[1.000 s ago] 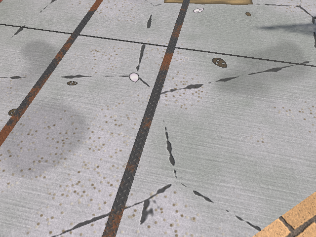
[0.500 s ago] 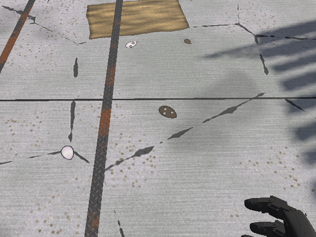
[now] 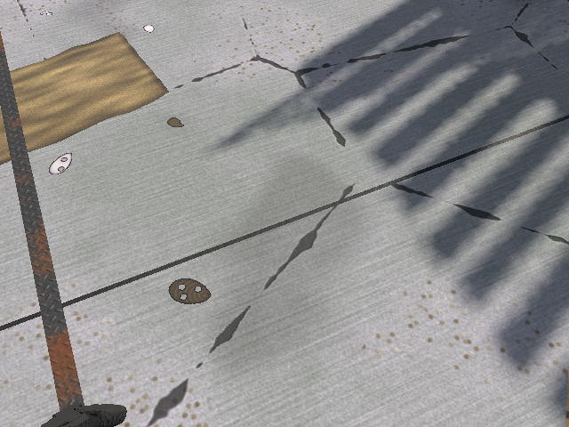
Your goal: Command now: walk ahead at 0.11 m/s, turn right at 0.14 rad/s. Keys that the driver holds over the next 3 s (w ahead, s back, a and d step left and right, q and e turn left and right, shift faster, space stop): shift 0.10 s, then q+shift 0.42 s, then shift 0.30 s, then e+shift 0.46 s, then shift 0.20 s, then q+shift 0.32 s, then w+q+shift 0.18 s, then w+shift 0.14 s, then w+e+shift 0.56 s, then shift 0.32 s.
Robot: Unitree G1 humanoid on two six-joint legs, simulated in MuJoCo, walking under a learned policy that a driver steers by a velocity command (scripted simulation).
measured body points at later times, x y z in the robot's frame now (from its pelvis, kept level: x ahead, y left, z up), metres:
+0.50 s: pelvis +0.04 +0.05 -0.02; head +0.06 +0.09 +0.43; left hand +0.14 +0.36 -0.13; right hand +0.22 -0.22 -0.11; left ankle +0.02 +0.13 -0.74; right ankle +0.09 -0.11 -0.71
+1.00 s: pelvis +0.05 +0.08 +0.00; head +0.06 +0.10 +0.45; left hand +0.06 +0.38 -0.12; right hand +0.30 -0.09 -0.08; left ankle +0.02 +0.13 -0.74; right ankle +0.11 -0.09 -0.70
